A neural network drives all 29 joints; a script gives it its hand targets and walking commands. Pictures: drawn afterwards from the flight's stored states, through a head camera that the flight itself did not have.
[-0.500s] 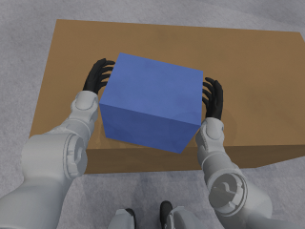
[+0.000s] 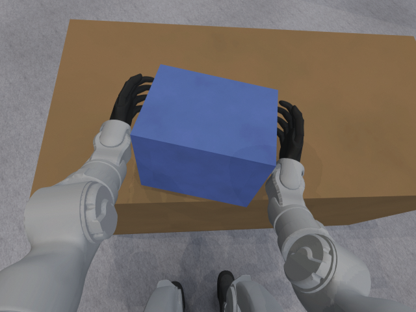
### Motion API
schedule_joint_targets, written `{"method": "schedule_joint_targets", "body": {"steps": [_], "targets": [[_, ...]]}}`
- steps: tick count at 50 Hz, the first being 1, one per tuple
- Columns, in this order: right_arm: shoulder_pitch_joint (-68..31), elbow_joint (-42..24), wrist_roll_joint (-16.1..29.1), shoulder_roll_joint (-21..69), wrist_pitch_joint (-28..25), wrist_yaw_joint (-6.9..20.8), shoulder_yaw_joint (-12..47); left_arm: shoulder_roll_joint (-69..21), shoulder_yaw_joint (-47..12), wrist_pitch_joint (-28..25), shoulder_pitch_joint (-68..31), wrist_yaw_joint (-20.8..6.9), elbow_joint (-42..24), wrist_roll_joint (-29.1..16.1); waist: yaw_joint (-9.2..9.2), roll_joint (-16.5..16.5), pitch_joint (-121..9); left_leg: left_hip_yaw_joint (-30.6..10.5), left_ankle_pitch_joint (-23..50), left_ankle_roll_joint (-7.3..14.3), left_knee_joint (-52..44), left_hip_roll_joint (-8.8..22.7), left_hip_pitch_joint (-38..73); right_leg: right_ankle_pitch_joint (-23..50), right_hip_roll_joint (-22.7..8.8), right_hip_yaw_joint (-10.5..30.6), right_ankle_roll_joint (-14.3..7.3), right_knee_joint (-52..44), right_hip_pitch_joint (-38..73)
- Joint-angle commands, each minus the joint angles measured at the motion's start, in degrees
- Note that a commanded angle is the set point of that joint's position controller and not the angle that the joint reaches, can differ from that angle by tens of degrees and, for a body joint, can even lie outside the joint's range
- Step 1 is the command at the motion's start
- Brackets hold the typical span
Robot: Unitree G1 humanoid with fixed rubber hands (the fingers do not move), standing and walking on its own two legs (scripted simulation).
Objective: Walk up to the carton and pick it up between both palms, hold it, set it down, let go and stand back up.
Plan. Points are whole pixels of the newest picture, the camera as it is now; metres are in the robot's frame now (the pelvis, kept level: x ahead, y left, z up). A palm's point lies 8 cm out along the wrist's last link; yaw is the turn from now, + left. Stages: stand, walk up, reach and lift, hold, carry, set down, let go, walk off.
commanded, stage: set down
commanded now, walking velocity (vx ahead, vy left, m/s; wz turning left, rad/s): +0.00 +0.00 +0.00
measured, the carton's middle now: (206, 139) +0.45 -0.01 -0.03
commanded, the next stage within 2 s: none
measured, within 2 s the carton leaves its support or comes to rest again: rests again in 1.20 s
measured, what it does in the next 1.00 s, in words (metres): stands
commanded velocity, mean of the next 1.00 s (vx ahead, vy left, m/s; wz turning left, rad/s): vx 0.00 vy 0.00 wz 0.00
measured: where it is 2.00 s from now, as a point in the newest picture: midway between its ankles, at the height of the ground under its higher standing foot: outside the picture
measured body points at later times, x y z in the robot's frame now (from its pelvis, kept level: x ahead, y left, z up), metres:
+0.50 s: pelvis +0.00 +0.00 -0.02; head +0.17 +0.04 +0.40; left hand +0.51 +0.14 -0.02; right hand +0.43 -0.17 -0.02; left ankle +0.01 +0.08 -0.69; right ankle +0.04 -0.12 -0.69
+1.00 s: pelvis +0.00 +0.01 -0.03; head +0.17 +0.04 +0.38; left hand +0.52 +0.14 -0.02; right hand +0.43 -0.17 -0.03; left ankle +0.01 +0.08 -0.69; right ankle +0.04 -0.12 -0.69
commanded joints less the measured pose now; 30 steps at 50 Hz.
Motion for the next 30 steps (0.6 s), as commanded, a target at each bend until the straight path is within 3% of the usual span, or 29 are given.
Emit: {"method": "schedule_joint_targets", "body": {"steps": [1, 9, 17, 23, 25, 28, 30], "targets": [[-19.7, 14.4, -10.3, 30.1, 5.2, 9.3, 16.4, -33.2, -5.2, -0.1, -22.8, -7.5, 1.6, 6.5, -1.63, 10.8, -35.2, -2.2, 18.1, -7.4, -4.4, 1.3, 24.7, 9.1, -0.2, 1.5, -2.6, -2.0, 10.0], [-19.7, 14.4, -9.1, 29.6, 5.0, 9.4, 17.5, -32.7, -5.0, 0.0, -22.5, -7.3, 2.1, 7.0, -0.43, 13.4, -37.5, -2.3, 21.4, -7.6, -1.7, 1.3, 26.4, 8.9, 0.4, 1.0, -3.1, -0.1, 5.5], [-20.2, 15.1, -8.9, 30.1, 5.3, 9.3, 17.1, -32.8, -5.0, 1.0, -22.9, -7.6, 2.8, 6.8, -1.26, 12.6, -36.0, -2.8, 21.9, -7.7, 0.1, 1.6, 26.1, 10.2, 0.4, 1.3, -2.7, 2.1, 5.0], [-20.2, 15.8, -9.0, 28.5, 5.4, 9.6, 16.8, -32.3, -4.5, 1.4, -22.9, -7.1, 2.1, 6.9, -1.06, 13.0, -37.1, -3.3, 25.5, -8.1, 1.3, 2.1, 29.5, 9.1, 1.0, 0.5, -2.8, 2.9, 0.7], [-20.9, 15.8, -8.7, 28.8, 5.5, 9.7, 16.9, -31.9, -3.6, 1.3, -23.4, -7.3, 2.7, 7.4, -0.19, 12.9, -36.5, -2.8, 23.8, -7.7, 1.4, 1.9, 28.5, 7.3, 1.0, 0.7, -2.6, 2.8, 0.5], [-20.8, 16.1, -9.1, 29.2, 5.7, 9.6, 16.6, -31.7, -3.4, 1.3, -23.2, -7.3, 2.8, 7.4, -0.86, 11.8, -35.8, -2.5, 23.5, -7.5, 2.3, 1.6, 27.0, 8.1, 0.9, 0.7, -2.5, 4.0, 0.7], [-20.6, 16.5, -9.1, 29.6, 5.7, 9.8, 17.0, -31.8, -2.8, 1.0, -22.9, -7.3, 3.1, 7.6, 0.1, 12.4, -35.7, -2.1, 22.8, -7.2, 2.2, 1.3, 25.9, 8.1, 0.9, 1.0, -2.4, 4.2, 2.0]]}}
